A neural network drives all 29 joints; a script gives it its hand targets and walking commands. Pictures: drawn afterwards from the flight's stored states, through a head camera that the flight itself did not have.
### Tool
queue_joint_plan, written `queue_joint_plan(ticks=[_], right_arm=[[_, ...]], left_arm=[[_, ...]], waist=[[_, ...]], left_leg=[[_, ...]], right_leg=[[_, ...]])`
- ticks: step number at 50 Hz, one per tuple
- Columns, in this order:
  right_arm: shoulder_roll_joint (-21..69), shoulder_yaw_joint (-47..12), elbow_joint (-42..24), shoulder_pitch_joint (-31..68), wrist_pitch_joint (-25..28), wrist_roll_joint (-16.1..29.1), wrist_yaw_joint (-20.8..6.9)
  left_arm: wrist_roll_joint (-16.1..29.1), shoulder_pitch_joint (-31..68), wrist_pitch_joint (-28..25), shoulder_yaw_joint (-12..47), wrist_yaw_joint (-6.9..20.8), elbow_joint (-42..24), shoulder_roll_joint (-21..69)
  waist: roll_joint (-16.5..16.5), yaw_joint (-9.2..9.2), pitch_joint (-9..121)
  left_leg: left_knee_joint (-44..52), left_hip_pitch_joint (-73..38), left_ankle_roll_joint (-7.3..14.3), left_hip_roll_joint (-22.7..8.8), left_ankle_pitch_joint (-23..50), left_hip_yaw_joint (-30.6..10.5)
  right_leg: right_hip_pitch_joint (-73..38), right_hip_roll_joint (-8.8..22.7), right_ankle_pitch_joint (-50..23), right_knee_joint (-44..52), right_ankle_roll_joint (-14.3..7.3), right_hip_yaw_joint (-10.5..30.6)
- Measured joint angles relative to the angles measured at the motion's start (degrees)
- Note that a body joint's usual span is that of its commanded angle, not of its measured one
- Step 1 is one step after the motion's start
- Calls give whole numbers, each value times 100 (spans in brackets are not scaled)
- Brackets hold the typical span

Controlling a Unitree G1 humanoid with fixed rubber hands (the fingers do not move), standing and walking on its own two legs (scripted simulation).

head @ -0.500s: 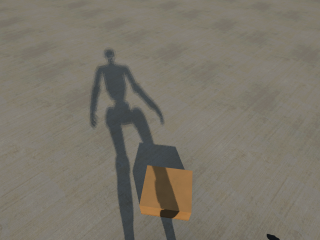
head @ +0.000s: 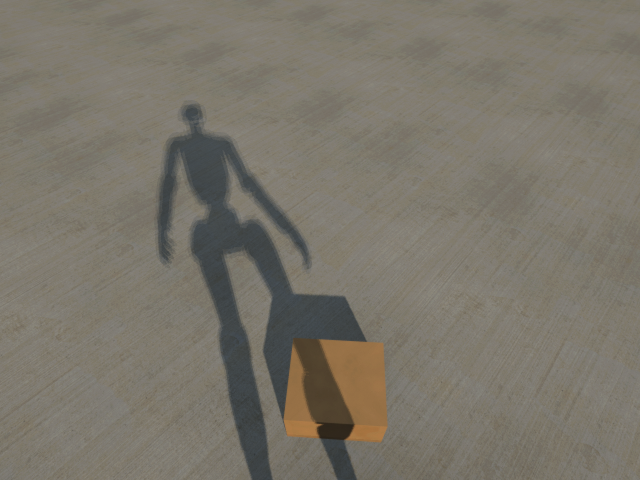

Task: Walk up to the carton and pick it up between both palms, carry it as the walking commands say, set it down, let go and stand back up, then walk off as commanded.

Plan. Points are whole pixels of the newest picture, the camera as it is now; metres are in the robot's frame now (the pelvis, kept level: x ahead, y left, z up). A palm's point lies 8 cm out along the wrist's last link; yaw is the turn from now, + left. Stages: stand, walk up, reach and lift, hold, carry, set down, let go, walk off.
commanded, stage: walk up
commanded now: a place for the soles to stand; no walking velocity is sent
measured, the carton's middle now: (336, 388) +0.50 -0.02 -0.70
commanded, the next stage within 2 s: reach and lift in 1.16 s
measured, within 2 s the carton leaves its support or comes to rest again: neither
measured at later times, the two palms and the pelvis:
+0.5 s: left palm out of the picture +0.14 +0.29 -0.12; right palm out of the picture +0.14 -0.29 -0.11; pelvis +0.05 +0.00 +0.00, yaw -1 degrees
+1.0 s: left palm out of the picture +0.14 +0.28 -0.12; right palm out of the picture +0.10 -0.30 -0.12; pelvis +0.05 -0.01 +0.00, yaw -1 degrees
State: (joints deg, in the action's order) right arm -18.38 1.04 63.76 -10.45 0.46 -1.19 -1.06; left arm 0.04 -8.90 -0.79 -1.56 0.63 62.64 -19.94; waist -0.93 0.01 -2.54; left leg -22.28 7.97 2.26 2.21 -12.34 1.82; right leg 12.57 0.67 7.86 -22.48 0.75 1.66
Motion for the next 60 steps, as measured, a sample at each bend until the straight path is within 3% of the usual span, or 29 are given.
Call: queue_joint_plan(ticks=[24, 46, 60], right_arm=[[-12, 3, -170, 640, 9, 105, 106], [-63, 32, 43, 415, -79, 135, 68], [-83, 48, 20, 430, -96, 120, 90]], left_arm=[[-8, 273, -34, 194, -138, -64, 91], [-26, 260, -15, 159, -145, -1, 73], [-38, 253, 10, 146, -130, -81, 101]], waist=[[61, -45, 50], [139, 117, -100], [99, 76, -93]], left_leg=[[175, -511, -18, -62, -342, 61], [312, -657, -72, -131, -303, 69], [295, -665, -85, -150, -254, 133]], right_leg=[[-379, -74, 422, -36, -11, 66], [-524, -143, 366, 116, -59, 67], [-504, -167, 297, 88, -81, 126]])
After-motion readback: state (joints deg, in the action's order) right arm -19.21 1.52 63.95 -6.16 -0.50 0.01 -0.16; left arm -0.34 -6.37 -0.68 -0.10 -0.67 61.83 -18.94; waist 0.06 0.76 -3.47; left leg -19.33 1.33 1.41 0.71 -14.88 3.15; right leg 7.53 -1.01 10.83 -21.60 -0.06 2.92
